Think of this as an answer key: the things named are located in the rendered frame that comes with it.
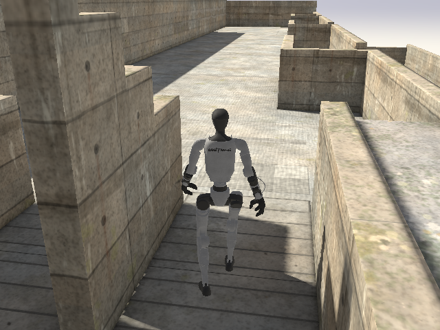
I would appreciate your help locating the robot right forearm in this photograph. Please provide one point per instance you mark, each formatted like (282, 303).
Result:
(254, 185)

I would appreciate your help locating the robot left shin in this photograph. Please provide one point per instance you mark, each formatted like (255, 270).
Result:
(203, 259)

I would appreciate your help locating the left robot foot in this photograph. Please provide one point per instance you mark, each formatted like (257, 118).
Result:
(205, 290)

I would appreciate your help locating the robot left forearm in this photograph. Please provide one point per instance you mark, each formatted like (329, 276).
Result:
(186, 178)

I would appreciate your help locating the robot left hand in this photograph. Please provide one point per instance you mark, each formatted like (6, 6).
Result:
(191, 185)

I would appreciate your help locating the robot right hand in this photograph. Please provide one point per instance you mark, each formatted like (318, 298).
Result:
(261, 205)

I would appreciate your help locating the robot left upper arm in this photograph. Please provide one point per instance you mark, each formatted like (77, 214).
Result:
(194, 155)

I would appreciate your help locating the robot right upper arm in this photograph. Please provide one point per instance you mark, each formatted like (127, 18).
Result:
(245, 157)

